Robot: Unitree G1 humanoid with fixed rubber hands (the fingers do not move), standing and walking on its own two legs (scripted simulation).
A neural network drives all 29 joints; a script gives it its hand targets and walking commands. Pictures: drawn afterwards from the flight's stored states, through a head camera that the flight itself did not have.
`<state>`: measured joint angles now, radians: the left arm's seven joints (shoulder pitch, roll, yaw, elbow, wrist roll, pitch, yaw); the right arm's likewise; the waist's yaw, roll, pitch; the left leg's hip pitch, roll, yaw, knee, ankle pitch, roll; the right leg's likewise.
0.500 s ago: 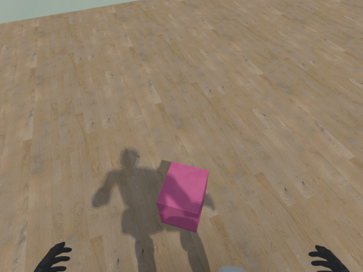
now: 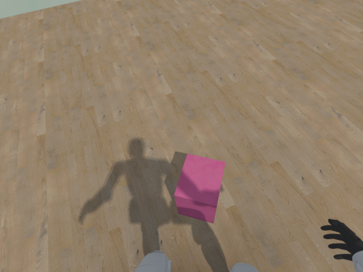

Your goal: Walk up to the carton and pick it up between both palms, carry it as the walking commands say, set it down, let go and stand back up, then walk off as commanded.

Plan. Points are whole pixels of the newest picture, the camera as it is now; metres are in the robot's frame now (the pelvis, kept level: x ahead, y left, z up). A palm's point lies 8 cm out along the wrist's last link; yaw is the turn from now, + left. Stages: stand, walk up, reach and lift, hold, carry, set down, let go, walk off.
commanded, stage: walk up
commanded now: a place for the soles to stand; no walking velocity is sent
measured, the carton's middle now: (200, 189) +0.54 -0.02 -0.62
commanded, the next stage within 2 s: none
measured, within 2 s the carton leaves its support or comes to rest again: neither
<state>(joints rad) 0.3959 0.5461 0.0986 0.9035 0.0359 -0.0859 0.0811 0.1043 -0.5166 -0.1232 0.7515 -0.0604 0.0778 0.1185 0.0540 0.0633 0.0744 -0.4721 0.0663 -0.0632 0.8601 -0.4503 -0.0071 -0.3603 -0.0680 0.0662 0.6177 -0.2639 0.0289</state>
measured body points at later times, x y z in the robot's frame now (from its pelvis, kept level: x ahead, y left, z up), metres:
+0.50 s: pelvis +0.06 +0.11 -0.01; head +0.07 +0.09 +0.44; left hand +0.22 +0.44 -0.08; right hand +0.09 -0.24 -0.11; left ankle +0.13 +0.24 -0.72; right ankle +0.07 -0.02 -0.72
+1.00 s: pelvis +0.09 +0.13 +0.00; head +0.10 +0.12 +0.45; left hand +0.30 +0.40 -0.10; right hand +0.10 -0.23 -0.09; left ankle +0.14 +0.25 -0.72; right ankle +0.07 +0.00 -0.72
